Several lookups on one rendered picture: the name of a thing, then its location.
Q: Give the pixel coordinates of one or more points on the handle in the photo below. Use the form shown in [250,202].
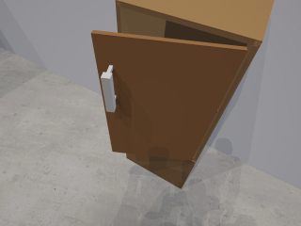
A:
[108,90]

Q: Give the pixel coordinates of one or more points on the cupboard door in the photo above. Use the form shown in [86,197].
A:
[167,90]

